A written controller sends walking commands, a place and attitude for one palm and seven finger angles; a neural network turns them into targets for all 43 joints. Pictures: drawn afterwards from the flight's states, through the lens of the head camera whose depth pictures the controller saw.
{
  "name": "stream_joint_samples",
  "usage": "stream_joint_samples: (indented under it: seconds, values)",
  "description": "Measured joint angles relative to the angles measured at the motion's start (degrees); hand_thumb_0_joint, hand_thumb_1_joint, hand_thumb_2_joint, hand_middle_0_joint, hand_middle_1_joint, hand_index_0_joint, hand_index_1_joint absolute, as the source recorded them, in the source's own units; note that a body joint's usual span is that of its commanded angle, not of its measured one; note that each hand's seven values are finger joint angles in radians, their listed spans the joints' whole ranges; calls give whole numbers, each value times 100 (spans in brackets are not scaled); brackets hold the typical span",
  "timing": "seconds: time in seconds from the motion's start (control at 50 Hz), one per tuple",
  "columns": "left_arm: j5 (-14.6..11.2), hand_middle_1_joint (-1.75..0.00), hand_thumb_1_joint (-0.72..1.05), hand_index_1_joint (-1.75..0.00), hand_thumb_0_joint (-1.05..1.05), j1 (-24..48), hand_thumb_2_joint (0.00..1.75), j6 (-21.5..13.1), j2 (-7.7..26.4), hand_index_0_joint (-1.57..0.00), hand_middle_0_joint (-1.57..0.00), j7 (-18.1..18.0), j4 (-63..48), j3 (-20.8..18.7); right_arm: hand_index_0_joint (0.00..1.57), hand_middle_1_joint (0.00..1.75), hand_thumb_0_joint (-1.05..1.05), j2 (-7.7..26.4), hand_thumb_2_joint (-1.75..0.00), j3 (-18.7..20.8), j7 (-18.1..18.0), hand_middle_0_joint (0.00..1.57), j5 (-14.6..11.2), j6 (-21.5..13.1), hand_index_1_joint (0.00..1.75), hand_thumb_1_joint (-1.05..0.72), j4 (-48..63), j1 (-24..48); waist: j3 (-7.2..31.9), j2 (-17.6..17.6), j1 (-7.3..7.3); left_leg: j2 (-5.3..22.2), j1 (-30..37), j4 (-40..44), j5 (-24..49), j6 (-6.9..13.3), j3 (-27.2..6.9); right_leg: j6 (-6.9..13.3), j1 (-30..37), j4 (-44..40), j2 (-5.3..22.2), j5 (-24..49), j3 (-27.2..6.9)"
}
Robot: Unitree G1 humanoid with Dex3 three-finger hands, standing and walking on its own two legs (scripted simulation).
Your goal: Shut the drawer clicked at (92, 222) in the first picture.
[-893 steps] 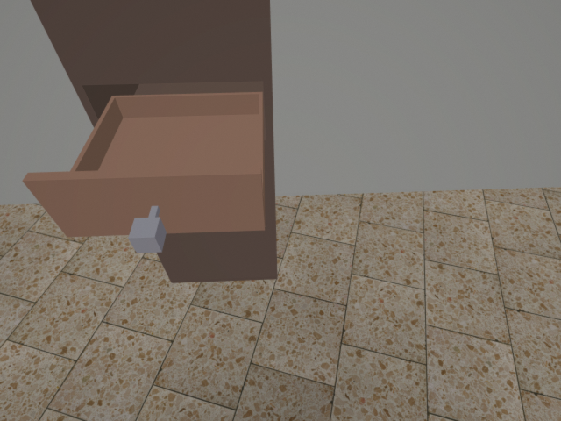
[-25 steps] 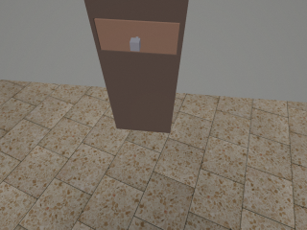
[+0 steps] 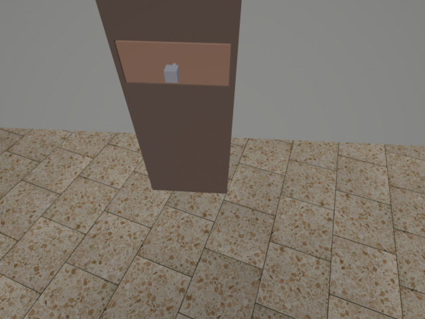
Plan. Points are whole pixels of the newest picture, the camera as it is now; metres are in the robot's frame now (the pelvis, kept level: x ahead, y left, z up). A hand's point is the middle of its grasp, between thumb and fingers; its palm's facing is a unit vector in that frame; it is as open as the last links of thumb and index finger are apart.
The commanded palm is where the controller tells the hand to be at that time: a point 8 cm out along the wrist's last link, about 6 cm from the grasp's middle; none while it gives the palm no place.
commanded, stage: look to check the result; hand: left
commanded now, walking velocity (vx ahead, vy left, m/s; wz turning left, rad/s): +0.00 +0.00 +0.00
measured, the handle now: (173, 70) +0.87 +0.17 +0.02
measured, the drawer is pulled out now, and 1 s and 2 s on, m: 0.00 0.00 0.00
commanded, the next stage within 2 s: stand and wait in 0.56 s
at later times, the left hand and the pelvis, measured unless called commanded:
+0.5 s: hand out of the picture +0.02 +0.18 -0.17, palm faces +0.00 -0.97 -0.22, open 7.3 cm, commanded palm none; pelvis +0.01 -0.01 +0.00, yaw +0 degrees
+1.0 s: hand out of the picture +0.05 +0.18 -0.17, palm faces -0.01 -0.97 -0.24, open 7.3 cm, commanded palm none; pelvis +0.02 -0.01 +0.00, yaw -1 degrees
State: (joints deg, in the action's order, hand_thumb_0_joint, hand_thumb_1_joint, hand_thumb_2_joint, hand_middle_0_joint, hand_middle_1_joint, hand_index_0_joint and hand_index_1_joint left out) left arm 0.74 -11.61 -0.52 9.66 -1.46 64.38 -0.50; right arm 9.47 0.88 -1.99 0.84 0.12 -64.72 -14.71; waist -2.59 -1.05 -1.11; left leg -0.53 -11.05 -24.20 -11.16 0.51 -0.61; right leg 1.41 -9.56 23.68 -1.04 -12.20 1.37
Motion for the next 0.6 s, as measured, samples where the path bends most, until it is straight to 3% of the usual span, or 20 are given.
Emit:
stream_joint_samples:
  seconds: [0.6]
  values:
    - [-19, -30, 91, -30, 0, -123, 90, 8, 23, -20, -20, -3, 174, 12, 20, 30, 0, 35, -90, -31, -22, 20, -14, 13, 30, -91, -73, 103, -108, -9, 46, 100, 133, 129, -54, -87, 2, 80, 141, -178, -101, -12, -9]
